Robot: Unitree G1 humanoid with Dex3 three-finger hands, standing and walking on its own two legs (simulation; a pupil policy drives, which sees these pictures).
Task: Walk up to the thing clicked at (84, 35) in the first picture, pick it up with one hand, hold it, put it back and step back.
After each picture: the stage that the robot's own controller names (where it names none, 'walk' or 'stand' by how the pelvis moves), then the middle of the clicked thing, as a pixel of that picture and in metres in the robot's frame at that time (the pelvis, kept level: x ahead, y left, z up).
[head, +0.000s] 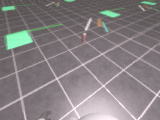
stand; (84, 38) +1.99 +0.19 -0.65
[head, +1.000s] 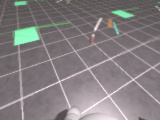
walk; (92, 39) +1.86 +0.11 -0.64
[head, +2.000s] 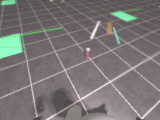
walk; (87, 53) +1.24 +0.13 -0.63
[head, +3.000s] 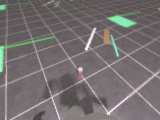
walk; (80, 73) +0.77 +0.17 -0.64
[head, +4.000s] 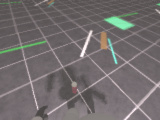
walk; (74, 87) +0.50 +0.18 -0.63
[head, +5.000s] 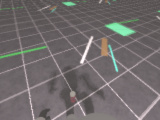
stand; (72, 97) +0.42 +0.18 -0.64
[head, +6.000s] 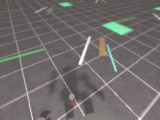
stand; (72, 99) +0.39 +0.20 -0.66
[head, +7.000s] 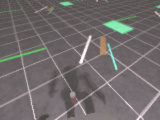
stand; (73, 97) +0.41 +0.20 -0.66
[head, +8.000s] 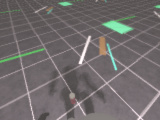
stand; (72, 98) +0.39 +0.20 -0.66
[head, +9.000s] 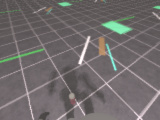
stand; (72, 99) +0.39 +0.20 -0.66
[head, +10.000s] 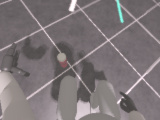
go down; (63, 61) +0.46 +0.23 -0.32
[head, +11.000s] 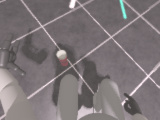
go down; (63, 59) +0.46 +0.24 -0.27
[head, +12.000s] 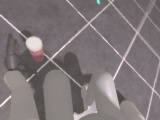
close in; (36, 51) +0.44 +0.29 -0.16
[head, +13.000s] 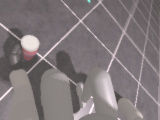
close; (30, 50) +0.44 +0.29 -0.15
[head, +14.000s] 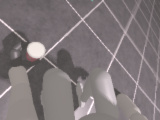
lift; (34, 53) +0.40 +0.28 -0.16
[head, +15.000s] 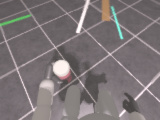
lift; (64, 73) +0.32 +0.18 +0.02
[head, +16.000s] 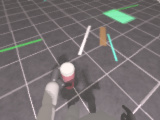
hold; (68, 78) +0.31 +0.15 +0.04
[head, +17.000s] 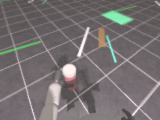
hold; (70, 79) +0.31 +0.14 +0.02
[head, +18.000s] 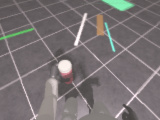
crouch; (66, 73) +0.35 +0.16 -0.02
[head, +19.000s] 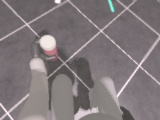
lower; (51, 51) +0.46 +0.23 -0.06
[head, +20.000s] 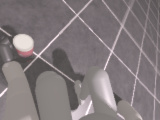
lower; (25, 51) +0.44 +0.28 -0.16
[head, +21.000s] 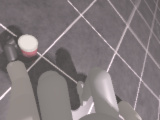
lower; (29, 51) +0.43 +0.28 -0.16
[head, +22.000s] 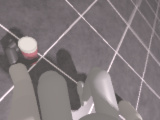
lower; (30, 53) +0.42 +0.28 -0.16
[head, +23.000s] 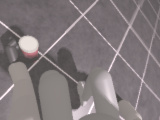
lower; (30, 52) +0.42 +0.28 -0.16
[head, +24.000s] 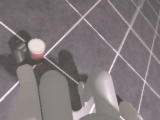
open; (37, 54) +0.42 +0.26 -0.16
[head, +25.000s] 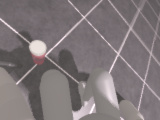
rise; (38, 55) +0.41 +0.26 -0.16
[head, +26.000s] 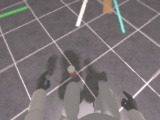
walk; (72, 72) +0.43 +0.19 -0.39
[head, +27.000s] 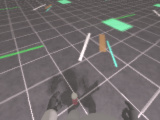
stand; (74, 99) +0.38 +0.16 -0.59
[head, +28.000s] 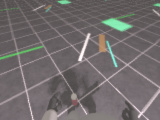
stand; (74, 99) +0.37 +0.16 -0.60
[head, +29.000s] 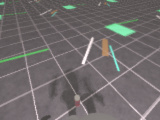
stand; (77, 101) +0.39 +0.14 -0.64
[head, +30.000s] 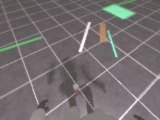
walk; (76, 89) +0.42 +0.15 -0.64
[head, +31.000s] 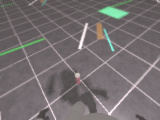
walk; (77, 78) +0.60 +0.21 -0.63
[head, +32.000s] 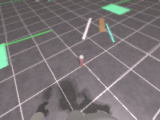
walk; (81, 61) +0.95 +0.19 -0.63
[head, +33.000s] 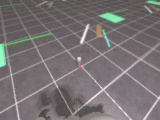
stand; (79, 63) +1.01 +0.21 -0.65
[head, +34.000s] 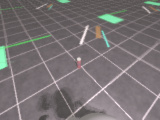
stand; (79, 63) +1.04 +0.20 -0.66
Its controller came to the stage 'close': yes
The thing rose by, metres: 0.69
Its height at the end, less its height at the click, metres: +0.00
